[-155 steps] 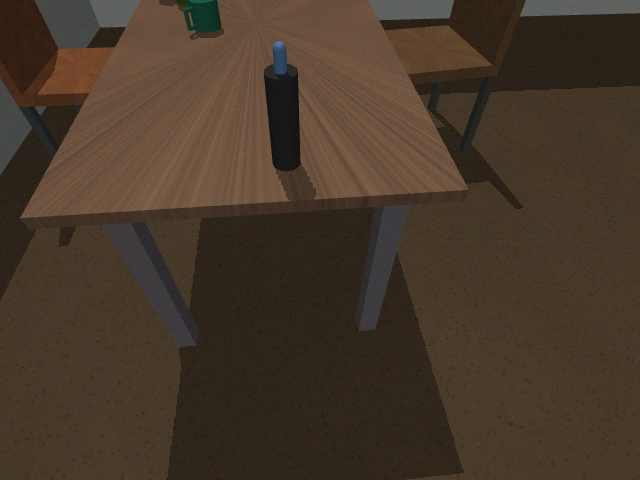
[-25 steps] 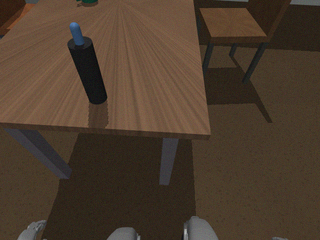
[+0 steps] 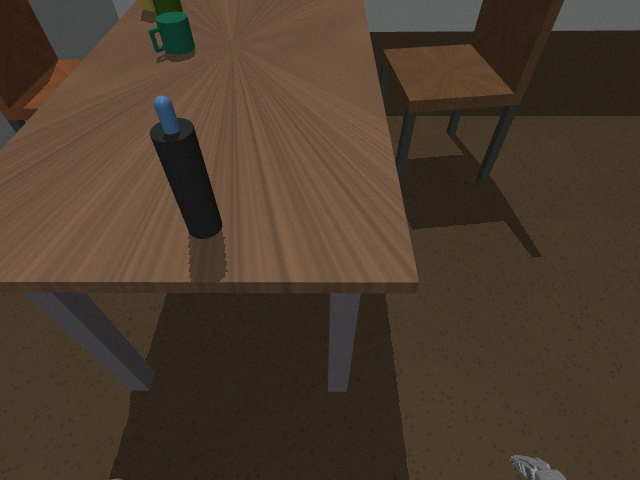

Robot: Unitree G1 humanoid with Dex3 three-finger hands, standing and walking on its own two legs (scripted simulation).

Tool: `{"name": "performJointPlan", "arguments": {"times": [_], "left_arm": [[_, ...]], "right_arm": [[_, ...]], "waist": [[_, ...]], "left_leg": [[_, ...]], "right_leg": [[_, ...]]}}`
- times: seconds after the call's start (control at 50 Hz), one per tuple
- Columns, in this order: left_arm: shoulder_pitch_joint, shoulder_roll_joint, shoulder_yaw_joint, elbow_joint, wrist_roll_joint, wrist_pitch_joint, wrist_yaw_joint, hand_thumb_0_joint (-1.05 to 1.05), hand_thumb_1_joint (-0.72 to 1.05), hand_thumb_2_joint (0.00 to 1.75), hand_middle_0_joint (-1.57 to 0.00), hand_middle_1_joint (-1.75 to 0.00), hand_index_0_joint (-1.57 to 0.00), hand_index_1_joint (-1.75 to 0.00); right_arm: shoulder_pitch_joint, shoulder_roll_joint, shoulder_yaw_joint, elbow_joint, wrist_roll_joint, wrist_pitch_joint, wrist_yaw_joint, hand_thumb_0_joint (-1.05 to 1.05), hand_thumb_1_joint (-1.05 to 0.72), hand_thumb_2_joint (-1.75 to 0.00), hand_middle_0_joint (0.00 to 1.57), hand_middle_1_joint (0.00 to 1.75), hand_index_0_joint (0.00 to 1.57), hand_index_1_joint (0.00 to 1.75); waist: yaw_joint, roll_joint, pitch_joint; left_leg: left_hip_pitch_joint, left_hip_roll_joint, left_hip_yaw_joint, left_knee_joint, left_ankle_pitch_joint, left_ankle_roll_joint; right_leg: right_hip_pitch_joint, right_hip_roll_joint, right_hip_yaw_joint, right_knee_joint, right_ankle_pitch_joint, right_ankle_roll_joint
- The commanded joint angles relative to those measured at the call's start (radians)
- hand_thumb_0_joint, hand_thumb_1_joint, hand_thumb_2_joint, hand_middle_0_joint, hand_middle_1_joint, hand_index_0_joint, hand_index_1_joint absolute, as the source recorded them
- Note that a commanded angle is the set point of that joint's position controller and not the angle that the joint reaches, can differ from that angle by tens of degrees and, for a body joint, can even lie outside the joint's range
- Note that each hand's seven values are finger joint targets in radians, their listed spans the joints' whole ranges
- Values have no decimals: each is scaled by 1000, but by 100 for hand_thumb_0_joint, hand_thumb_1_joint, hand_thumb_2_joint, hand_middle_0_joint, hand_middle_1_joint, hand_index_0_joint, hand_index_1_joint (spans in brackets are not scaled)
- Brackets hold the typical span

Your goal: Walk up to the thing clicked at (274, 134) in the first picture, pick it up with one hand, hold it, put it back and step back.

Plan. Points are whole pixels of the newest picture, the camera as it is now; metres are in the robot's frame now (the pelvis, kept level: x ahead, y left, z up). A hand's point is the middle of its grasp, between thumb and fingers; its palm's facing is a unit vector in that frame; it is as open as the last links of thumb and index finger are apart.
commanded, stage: walk up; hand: left
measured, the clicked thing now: (186, 172) +0.49 +0.21 +0.11
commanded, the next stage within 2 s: stand in 0.92 s
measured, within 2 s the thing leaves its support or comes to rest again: neither
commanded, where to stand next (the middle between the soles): +0.07 +0.01 m, yaw -1 degrees
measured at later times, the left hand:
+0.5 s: hand out of the picture +0.09 +0.25 -0.14, palm faces -0.06 -0.94 -0.35, open 7.4 cm
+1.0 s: hand out of the picture +0.12 +0.25 -0.14, palm faces -0.07 -0.93 -0.35, open 7.4 cm
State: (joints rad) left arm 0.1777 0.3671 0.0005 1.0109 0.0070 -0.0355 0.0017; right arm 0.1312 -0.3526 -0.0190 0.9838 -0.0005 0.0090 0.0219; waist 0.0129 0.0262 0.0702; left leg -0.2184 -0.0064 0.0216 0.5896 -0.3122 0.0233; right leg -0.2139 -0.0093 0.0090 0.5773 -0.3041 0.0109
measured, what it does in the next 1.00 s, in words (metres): stands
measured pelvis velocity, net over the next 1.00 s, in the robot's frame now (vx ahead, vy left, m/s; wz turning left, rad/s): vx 0.02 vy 0.00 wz -0.04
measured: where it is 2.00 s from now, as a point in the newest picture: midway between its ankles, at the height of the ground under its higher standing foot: outside the picture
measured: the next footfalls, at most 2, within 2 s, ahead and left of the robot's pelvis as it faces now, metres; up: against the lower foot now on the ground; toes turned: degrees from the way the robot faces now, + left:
none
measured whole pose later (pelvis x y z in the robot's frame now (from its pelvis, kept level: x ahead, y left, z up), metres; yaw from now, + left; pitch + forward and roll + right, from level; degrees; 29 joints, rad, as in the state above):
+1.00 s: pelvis +0.02 +0.00 +0.02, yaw -2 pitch -2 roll +0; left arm 0.08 0.36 0.00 1.14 0.01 -0.01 0.00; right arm 0.08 -0.34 -0.03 1.14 0.00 0.00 0.01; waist -0.01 0.00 0.06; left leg -0.08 0.00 0.06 0.32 -0.20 0.01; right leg -0.10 0.00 0.05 0.34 -0.19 0.01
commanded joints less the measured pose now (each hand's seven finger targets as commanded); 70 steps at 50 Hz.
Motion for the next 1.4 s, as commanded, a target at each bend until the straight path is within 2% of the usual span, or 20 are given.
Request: {"name": "performJointPlan", "arguments": {"times": [0.0, 0.04, 0.1, 0.14, 0.2, 0.24, 0.34, 0.44, 0.74, 0.88, 0.9, 0.96, 1.0, 1.12, 1.24, 1.28, 1.32, 1.38], "left_arm": [[-83, 223, 48, -53, -6, -25, 14, 0, 90, 90, -20, -30, -20, -30], [-85, 210, 42, -31, -8, -22, 12, 0, 90, 90, -20, -30, -20, -30], [-91, 210, 39, -9, -7, -21, 10, 0, 90, 90, -20, -30, -20, -30], [-107, 209, 39, 3, -5, -20, 9, 0, 90, 90, -20, -30, -20, -30], [-118, 210, 35, 23, -4, -17, 8, 0, 90, 90, -20, -30, -20, -30], [-122, 210, 35, 31, -1, -17, 8, 0, 90, 90, -20, -30, -20, -30], [-139, 216, 37, 44, 3, -20, 11, 0, 90, 90, -20, -30, -20, -30], [-143, 208, 35, 59, 2, -15, 12, 0, 90, 90, -20, -30, -20, -30], [-143, 199, 39, 78, 3, -9, 17, 0, 90, 90, -20, -30, -20, -30], [-155, 200, 40, 71, 7, -9, 19, 0, 90, 90, -20, -30, -20, -30], [-155, 192, 32, 71, -3, -5, 18, 0, 90, 90, -20, -30, -20, -30], [-135, 178, 29, 73, -5, 1, 15, 0, 90, 90, -20, -30, -20, -30], [-143, 190, 32, 68, -5, 2, 14, 0, 90, 90, -20, -30, -20, -30], [-139, 194, 33, 62, -1, 2, 13, 0, 90, 90, -20, -30, -20, -30], [-138, 194, 30, 61, 0, 2, 12, 0, 90, 90, -20, -30, -20, -30], [-137, 189, 28, 62, -1, 2, 12, 0, 90, 90, -20, -30, -20, -30], [-141, 191, 28, 60, 0, 2, 13, 0, 90, 90, -20, -30, -20, -30], [-135, 188, 28, 64, -2, 2, 12, 0, 90, 90, -20, -30, -20, -30]], "right_arm": [[-61, -236, -48, -34, -8, -38, -17, 0, -90, -90, 20, 30, 20, 30], [-85, -230, -42, -17, -7, -39, -14, 0, -90, -90, 20, 30, 20, 30], [-102, -225, -37, 3, -10, -43, -13, 0, -90, -90, 20, 30, 20, 30], [-98, -223, -36, 17, -10, -47, -14, 0, -90, -90, 20, 30, 20, 30], [-112, -219, -37, 34, -10, -45, -15, 0, -90, -90, 20, 30, 20, 30], [-111, -222, -39, 40, -11, -45, -15, 0, -90, -90, 20, 30, 20, 30], [-105, -220, -44, 54, -11, -42, -16, 0, -90, -90, 20, 30, 20, 30], [-103, -219, -46, 71, -11, -38, -17, 0, -90, -90, 20, 30, 20, 30], [-93, -212, -51, 93, -11, -35, -21, 0, -90, -90, 20, 30, 20, 30], [-93, -210, -55, 88, -12, -30, -22, 0, -90, -90, 20, 30, 20, 30], [-105, -192, -39, 89, -4, -33, -24, 0, -90, -90, 20, 30, 20, 30], [-113, -208, -40, 93, -4, -38, -26, 0, -90, -90, 20, 30, 20, 30], [-110, -202, -38, 97, -5, -38, -27, 0, -90, -90, 20, 30, 20, 30], [-112, -203, -34, 101, -5, -41, -29, 0, -90, -90, 20, 30, 20, 30], [-105, -205, -32, 105, -7, -42, -30, 0, -90, -90, 20, 30, 20, 30], [-104, -201, -28, 106, -6, -40, -29, 0, -90, -90, 20, 30, 20, 30], [-97, -202, -29, 105, -7, -40, -29, 0, -90, -90, 20, 30, 20, 30], [-104, -199, -28, 106, -7, -38, -29, 0, -90, -90, 20, 30, 20, 30]], "waist": [[-11, -33, -55], [1, -13, -30], [5, 10, -53], [1, 11, -84], [2, 20, -51], [-1, 12, -65], [-14, -17, -104], [-15, -20, -84], [-18, -24, -104], [-25, -39, -94], [-28, -63, -80], [-20, -34, -89], [-24, -24, -112], [-22, -3, -142], [-24, -11, -133], [-25, -10, -102], [-27, -9, -118], [-23, -31, -89]], "left_leg": [[13, 123, -150, -216, 94, 38], [-4, 135, -165, -263, 47, 38], [25, 139, -153, -292, 55, 30], [49, 144, -144, -300, 121, 25], [49, 137, -129, -322, 86, 16], [68, 137, -119, -322, 90, 17], [118, 126, -84, -295, 173, 12], [122, 130, -85, -308, 148, 13], [178, 136, -66, -307, 248, 10], [176, 132, -57, -304, 244, 8], [167, 151, -88, -326, 317, 2], [177, 149, -82, -323, 329, -2], [194, 150, -77, -323, 350, -6], [203, 151, -73, -325, 360, -8], [204, 153, -76, -324, 362, -10], [176, 147, -77, -329, 312, -10], [188, 150, -76, -326, 326, -9], [170, 147, -82, -336, 280, -11]], "right_leg": [[3, -97, 122, -135, 157, -66], [14, -80, 114, -174, 106, -56], [45, -80, 112, -196, 133, -51], [86, -83, 104, -201, 190, -45], [67, -84, 110, -232, 170, -37], [72, -87, 110, -240, 182, -38], [83, -102, 119, -258, 264, -37], [68, -98, 119, -267, 235, -34], [75, -100, 115, -260, 312, -32], [71, -101, 124, -266, 328, -32], [74, -103, 111, -271, 348, -26], [90, -102, 110, -283, 343, -22], [103, -107, 112, -280, 352, -27], [134, -115, 110, -285, 378, -29], [123, -116, 107, -291, 369, -30], [116, -116, 110, -310, 343, -26], [116, -118, 109, -304, 352, -29], [103, -112, 108, -315, 303, -27]]}}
